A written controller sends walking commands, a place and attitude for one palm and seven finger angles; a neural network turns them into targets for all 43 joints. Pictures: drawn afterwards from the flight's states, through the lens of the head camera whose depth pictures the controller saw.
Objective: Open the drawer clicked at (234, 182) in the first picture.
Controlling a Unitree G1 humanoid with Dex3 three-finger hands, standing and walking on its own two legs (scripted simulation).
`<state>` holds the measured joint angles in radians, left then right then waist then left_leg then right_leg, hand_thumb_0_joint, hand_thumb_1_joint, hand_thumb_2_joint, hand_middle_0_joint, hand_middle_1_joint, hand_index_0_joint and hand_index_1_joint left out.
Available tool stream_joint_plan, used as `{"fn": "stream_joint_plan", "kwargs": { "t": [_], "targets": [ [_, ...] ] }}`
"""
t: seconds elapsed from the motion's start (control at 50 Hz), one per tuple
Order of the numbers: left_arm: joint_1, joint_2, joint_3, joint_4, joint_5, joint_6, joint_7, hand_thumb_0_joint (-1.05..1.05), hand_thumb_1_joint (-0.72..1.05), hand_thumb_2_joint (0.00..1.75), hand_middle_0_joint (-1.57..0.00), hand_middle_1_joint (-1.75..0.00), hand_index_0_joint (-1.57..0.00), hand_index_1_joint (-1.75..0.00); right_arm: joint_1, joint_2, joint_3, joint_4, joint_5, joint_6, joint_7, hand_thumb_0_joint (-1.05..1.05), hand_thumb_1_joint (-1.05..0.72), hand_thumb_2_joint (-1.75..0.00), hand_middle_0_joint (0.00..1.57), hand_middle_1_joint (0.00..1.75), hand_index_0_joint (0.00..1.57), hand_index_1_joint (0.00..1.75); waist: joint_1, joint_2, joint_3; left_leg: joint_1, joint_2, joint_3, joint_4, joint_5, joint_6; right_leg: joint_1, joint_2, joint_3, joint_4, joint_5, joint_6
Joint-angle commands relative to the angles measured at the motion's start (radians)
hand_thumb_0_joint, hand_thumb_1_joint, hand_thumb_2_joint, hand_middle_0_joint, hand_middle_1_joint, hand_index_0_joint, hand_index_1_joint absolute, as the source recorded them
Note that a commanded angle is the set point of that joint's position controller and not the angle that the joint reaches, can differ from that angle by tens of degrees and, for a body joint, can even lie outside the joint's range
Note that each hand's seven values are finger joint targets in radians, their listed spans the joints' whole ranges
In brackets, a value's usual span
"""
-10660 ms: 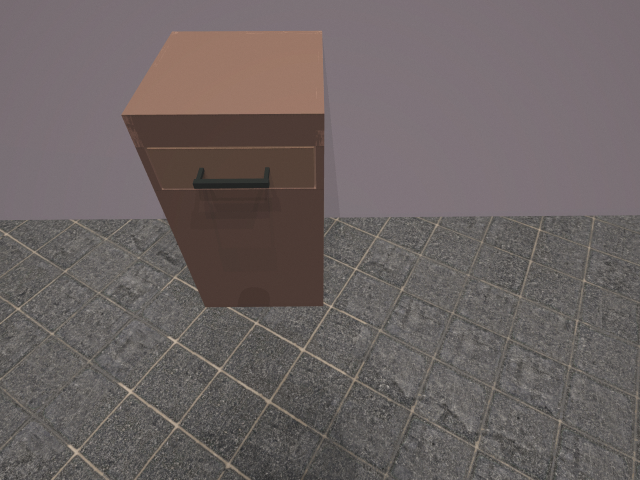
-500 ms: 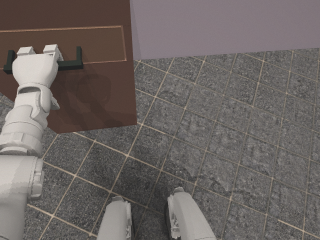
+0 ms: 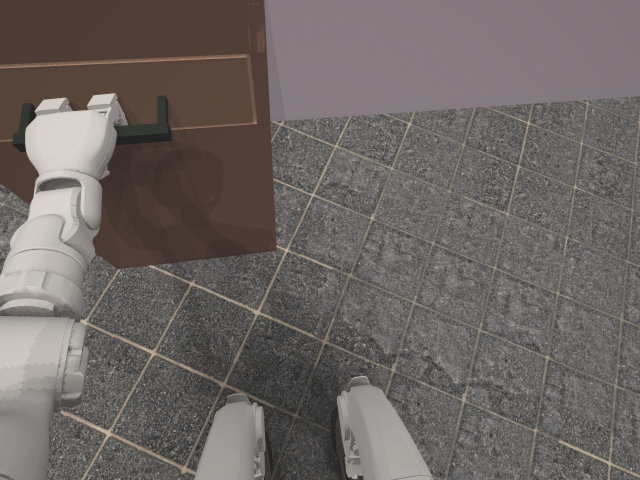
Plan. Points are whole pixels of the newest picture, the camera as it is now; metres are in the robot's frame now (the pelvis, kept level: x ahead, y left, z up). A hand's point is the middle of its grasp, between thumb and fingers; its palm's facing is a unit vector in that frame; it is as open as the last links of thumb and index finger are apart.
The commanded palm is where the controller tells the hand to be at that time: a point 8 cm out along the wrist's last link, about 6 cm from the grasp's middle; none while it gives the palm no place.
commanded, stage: pull the drawer open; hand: left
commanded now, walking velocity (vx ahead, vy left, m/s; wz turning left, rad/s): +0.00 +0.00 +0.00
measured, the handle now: (96, 123) +0.56 +0.24 +0.00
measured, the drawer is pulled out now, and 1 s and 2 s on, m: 0.00 0.05 0.16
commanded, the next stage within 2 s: none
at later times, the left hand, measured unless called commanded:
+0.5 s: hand (97, 183) +0.49 +0.24 -0.02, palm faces -0.06 -0.05 -1.00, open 5.5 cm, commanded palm +0.45 +0.23 +0.02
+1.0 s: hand (96, 213) +0.45 +0.24 -0.02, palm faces -0.05 -0.06 -1.00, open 5.6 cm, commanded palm +0.40 +0.24 +0.02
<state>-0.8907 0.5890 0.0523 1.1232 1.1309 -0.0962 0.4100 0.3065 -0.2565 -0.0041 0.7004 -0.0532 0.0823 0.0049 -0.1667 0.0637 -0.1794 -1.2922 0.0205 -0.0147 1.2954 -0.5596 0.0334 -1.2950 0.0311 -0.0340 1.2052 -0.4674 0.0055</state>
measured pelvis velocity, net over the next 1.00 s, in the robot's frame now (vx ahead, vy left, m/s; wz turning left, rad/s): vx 0.05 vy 0.00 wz -0.02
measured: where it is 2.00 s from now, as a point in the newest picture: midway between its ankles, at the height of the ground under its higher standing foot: (304, 479)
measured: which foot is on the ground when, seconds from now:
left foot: down 0.00-1.00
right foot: down 0.00-1.00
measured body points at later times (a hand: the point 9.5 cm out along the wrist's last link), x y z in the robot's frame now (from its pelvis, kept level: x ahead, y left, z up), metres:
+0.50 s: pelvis +0.03 +0.00 +0.02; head +0.18 +0.01 +0.44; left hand +0.48 +0.24 +0.03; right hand +0.05 -0.26 -0.11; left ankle +0.01 +0.10 -0.61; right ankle +0.04 -0.13 -0.61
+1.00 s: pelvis +0.05 +0.00 +0.04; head +0.19 +0.01 +0.47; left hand +0.44 +0.24 +0.03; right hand +0.13 -0.26 -0.10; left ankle +0.01 +0.10 -0.61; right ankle +0.04 -0.13 -0.61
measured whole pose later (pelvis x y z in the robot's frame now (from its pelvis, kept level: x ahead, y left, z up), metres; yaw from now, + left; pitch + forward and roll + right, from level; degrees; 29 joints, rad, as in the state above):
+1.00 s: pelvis +0.05 +0.00 +0.04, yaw -1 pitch +27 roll -2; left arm -0.40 0.39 0.03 0.75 1.11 -0.04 0.52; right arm 0.23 -0.24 -0.05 0.65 -0.05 0.14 0.03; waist -0.06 0.04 -0.20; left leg -1.01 0.02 0.03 1.12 -0.57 0.03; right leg -1.04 0.04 0.01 1.06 -0.49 0.01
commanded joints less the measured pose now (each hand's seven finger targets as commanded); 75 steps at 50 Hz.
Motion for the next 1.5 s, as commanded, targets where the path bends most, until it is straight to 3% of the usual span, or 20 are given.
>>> {"fn": "stream_joint_plan", "kwargs": {
  "t": [0.0, 0.06, 0.18, 0.32, 0.4, 0.46, 0.48, 0.52, 0.56, 0.62, 0.64, 0.82, 0.86, 0.96, 1.04, 1.1, 1.22, 1.28, 1.34, 1.48],
  "targets": [
    [-0.337, 0.250, 0.045, -0.154, -0.009, 0.001, 0.030, 0.00, 0.90, 0.90, -0.40, -1.35, -0.40, -1.35, 0.198, -0.192, -0.069, -0.024, -0.002, 0.000, -0.018, 0.00, -0.90, -0.90, 0.20, 0.30, 0.20, 0.30, -0.010, 0.092, -0.521, 0.415, -0.009, -0.036, -0.144, 0.442, 0.009, 0.284, 0.026, -0.018, -0.124, 0.285, -0.042],
    [-0.351, 0.250, 0.046, -0.168, -0.007, -0.009, 0.032, 0.00, 0.90, 0.90, -0.40, -1.35, -0.40, -1.35, 0.197, -0.192, -0.070, -0.025, -0.003, -0.003, -0.018, 0.00, -0.90, -0.90, 0.20, 0.30, 0.20, 0.30, -0.011, 0.109, -0.539, 0.434, -0.007, -0.044, -0.145, 0.449, 0.006, 0.268, 0.026, -0.021, -0.118, 0.277, -0.044],
    [-0.213, 0.184, 0.045, -0.231, -0.024, -0.025, 0.036, 0.00, 0.90, 0.90, -0.40, -1.35, -0.40, -1.35, 0.190, -0.180, -0.082, -0.035, -0.005, 0.000, -0.008, 0.00, -0.90, -0.90, 0.20, 0.30, 0.20, 0.30, 0.032, 0.115, -0.585, 0.509, -0.001, -0.039, -0.156, 0.538, -0.001, 0.315, 0.027, -0.023, -0.122, 0.339, -0.045],
    [-0.011, 0.125, 0.051, -0.269, -0.041, -0.020, 0.056, 0.00, 0.90, 0.90, -0.40, -1.35, -0.40, -1.35, 0.167, -0.170, -0.090, -0.047, -0.002, 0.013, 0.000, 0.00, -0.90, -0.90, 0.20, 0.30, 0.20, 0.30, 0.075, 0.062, -0.566, 0.534, 0.000, -0.022, -0.190, 0.607, 0.001, 0.400, 0.028, -0.018, -0.145, 0.417, -0.046],
    [0.067, 0.109, 0.052, -0.291, -0.036, -0.013, 0.076, 0.00, 0.90, 0.90, -0.40, -1.35, -0.40, -1.35, 0.156, -0.168, -0.093, -0.047, -0.001, 0.021, 0.003, 0.00, -0.90, -0.90, 0.20, 0.30, 0.20, 0.30, 0.087, 0.028, -0.510, 0.524, 0.001, -0.009, -0.213, 0.610, 0.003, 0.438, 0.026, -0.016, -0.163, 0.445, -0.046],
    [0.135, 0.087, 0.055, -0.326, -0.034, -0.010, 0.092, 0.00, 0.90, 0.90, -0.40, -1.35, -0.40, -1.35, 0.146, -0.164, -0.097, -0.052, -0.002, 0.028, 0.007, 0.00, -0.90, -0.90, 0.20, 0.30, 0.20, 0.30, 0.107, 0.037, -0.521, 0.566, 0.004, -0.010, -0.220, 0.684, -0.001, 0.453, 0.024, -0.013, -0.163, 0.482, -0.046],
    [0.142, 0.052, 0.031, -0.345, -0.034, -0.010, 0.096, 0.00, 0.90, 0.90, -0.40, -1.35, -0.40, -1.35, 0.140, -0.160, -0.100, -0.055, -0.002, 0.028, 0.010, 0.00, -0.90, -0.90, 0.20, 0.30, 0.20, 0.30, 0.101, 0.046, -0.518, 0.582, 0.007, -0.010, -0.225, 0.693, -0.003, 0.449, 0.024, -0.015, -0.170, 0.480, -0.046],
    [0.183, 0.060, 0.052, -0.364, -0.040, -0.008, 0.104, 0.00, 0.90, 0.90, -0.40, -1.35, -0.40, -1.35, 0.130, -0.162, -0.103, -0.057, -0.003, 0.032, 0.011, 0.00, -0.90, -0.90, 0.20, 0.30, 0.20, 0.30, 0.111, 0.030, -0.511, 0.593, 0.008, -0.012, -0.229, 0.722, -0.004, 0.462, 0.024, -0.012, -0.171, 0.500, -0.047],
    [0.187, 0.012, 0.018, -0.351, -0.038, -0.002, 0.113, 0.00, 0.90, 0.90, -0.40, -1.35, -0.40, -1.35, 0.124, -0.156, -0.105, -0.057, -0.003, 0.035, 0.012, 0.00, -0.90, -0.90, 0.20, 0.30, 0.20, 0.30, 0.094, 0.009, -0.477, 0.577, 0.006, -0.005, -0.232, 0.696, -0.002, 0.460, 0.023, -0.012, -0.181, 0.500, -0.044],
    [0.231, 0.061, 0.066, -0.396, -0.033, -0.001, 0.124, 0.00, 0.90, 0.90, -0.40, -1.35, -0.40, -1.35, 0.111, -0.159, -0.106, -0.063, -0.008, 0.040, 0.011, 0.00, -0.90, -0.90, 0.20, 0.30, 0.20, 0.30, 0.123, 0.015, -0.501, 0.581, -0.001, 0.006, -0.234, 0.724, -0.001, 0.511, 0.019, -0.001, -0.175, 0.552, -0.048],
    [0.273, 0.027, 0.045, -0.374, -0.028, 0.008, 0.126, 0.00, 0.90, 0.90, -0.40, -1.35, -0.40, -1.35, 0.110, -0.152, -0.106, -0.067, -0.006, 0.044, 0.011, 0.00, -0.90, -0.90, 0.20, 0.30, 0.20, 0.30, 0.121, 0.016, -0.492, 0.586, -0.002, 0.008, -0.235, 0.739, -0.001, 0.511, 0.019, 0.000, -0.177, 0.565, -0.046],
    [0.365, 0.007, 0.050, -0.451, -0.030, 0.038, 0.138, 0.00, 0.90, 0.90, -0.40, -1.35, -0.40, -1.35, 0.071, -0.150, -0.108, -0.092, -0.002, 0.047, 0.010, 0.00, -0.90, -0.90, 0.20, 0.30, 0.20, 0.30, 0.131, -0.020, -0.468, 0.584, -0.003, 0.011, -0.249, 0.733, -0.001, 0.551, 0.016, 0.006, -0.191, 0.589, -0.045],
    [0.416, 0.007, 0.056, -0.466, -0.027, 0.044, 0.140, 0.00, 0.90, 0.90, -0.40, -1.35, -0.40, -1.35, 0.064, -0.147, -0.107, -0.102, -0.001, 0.047, 0.010, 0.00, -0.90, -0.90, 0.20, 0.30, 0.20, 0.30, 0.145, -0.011, -0.468, 0.598, -0.003, 0.013, -0.256, 0.751, -0.003, 0.561, 0.016, 0.006, -0.191, 0.597, -0.046],
    [0.477, -0.039, 0.031, -0.515, -0.029, 0.062, 0.143, 0.00, 0.90, 0.90, -0.40, -1.35, -0.40, -1.35, 0.051, -0.143, -0.109, -0.116, -0.001, 0.046, 0.011, 0.00, -0.90, -0.90, 0.20, 0.30, 0.20, 0.30, 0.145, -0.009, -0.475, 0.626, 0.001, 0.011, -0.256, 0.795, -0.006, 0.563, 0.016, 0.003, -0.195, 0.609, -0.044],
    [0.541, -0.010, 0.061, -0.555, -0.032, 0.066, 0.146, 0.00, 0.90, 0.90, -0.40, -1.35, -0.40, -1.35, 0.034, -0.142, -0.102, -0.127, 0.000, 0.043, 0.008, 0.00, -0.90, -0.90, 0.20, 0.30, 0.20, 0.30, 0.165, 0.002, -0.470, 0.622, -0.003, 0.014, -0.271, 0.758, -0.008, 0.589, 0.015, 0.007, -0.197, 0.600, -0.047],
    [0.561, -0.025, 0.054, -0.559, -0.033, 0.068, 0.147, 0.00, 0.90, 0.90, -0.40, -1.35, -0.40, -1.35, 0.022, -0.140, -0.102, -0.129, 0.002, 0.038, 0.005, 0.00, -0.90, -0.90, 0.20, 0.30, 0.20, 0.30, 0.156, -0.033, -0.434, 0.591, -0.007, 0.020, -0.270, 0.717, -0.005, 0.591, 0.017, 0.010, -0.204, 0.601, -0.046],
    [0.622, -0.035, 0.058, -0.632, -0.029, 0.075, 0.162, 0.00, 0.90, 0.90, -0.40, -1.35, -0.40, -1.35, 0.008, -0.140, -0.103, -0.138, -0.003, 0.033, 0.009, 0.00, -0.90, -0.90, 0.20, 0.30, 0.20, 0.30, 0.174, 0.017, -0.459, 0.642, 0.001, 0.004, -0.274, 0.801, -0.014, 0.577, 0.015, 0.001, -0.191, 0.598, -0.050],
    [0.602, -0.085, 0.013, -0.623, -0.022, 0.085, 0.170, 0.00, 0.90, 0.90, -0.40, -1.35, -0.40, -1.35, -0.001, -0.137, -0.105, -0.137, 0.000, 0.029, 0.013, 0.00, -0.90, -0.90, 0.20, 0.30, 0.20, 0.30, 0.151, -0.006, -0.410, 0.628, 0.002, 0.006, -0.280, 0.712, -0.013, 0.541, 0.018, -0.007, -0.208, 0.526, -0.049],
    [0.630, -0.080, 0.021, -0.644, -0.015, 0.092, 0.179, 0.00, 0.90, 0.90, -0.40, -1.35, -0.40, -1.35, -0.005, -0.137, -0.106, -0.140, -0.002, 0.027, 0.012, 0.00, -0.90, -0.90, 0.20, 0.30, 0.20, 0.30, 0.161, -0.001, -0.438, 0.651, 0.005, -0.001, -0.279, 0.751, -0.015, 0.543, 0.018, -0.009, -0.198, 0.533, -0.050],
    [0.698, -0.077, 0.026, -0.649, -0.020, 0.108, 0.175, 0.00, 0.90, 0.90, -0.40, -1.35, -0.40, -1.35, -0.026, -0.133, -0.099, -0.150, 0.002, 0.021, 0.006, 0.00, -0.90, -0.90, 0.20, 0.30, 0.20, 0.30, 0.172, -0.018, -0.410, 0.623, -0.006, 0.012, -0.290, 0.685, -0.014, 0.569, 0.019, -0.004, -0.208, 0.522, -0.051]
  ]
}}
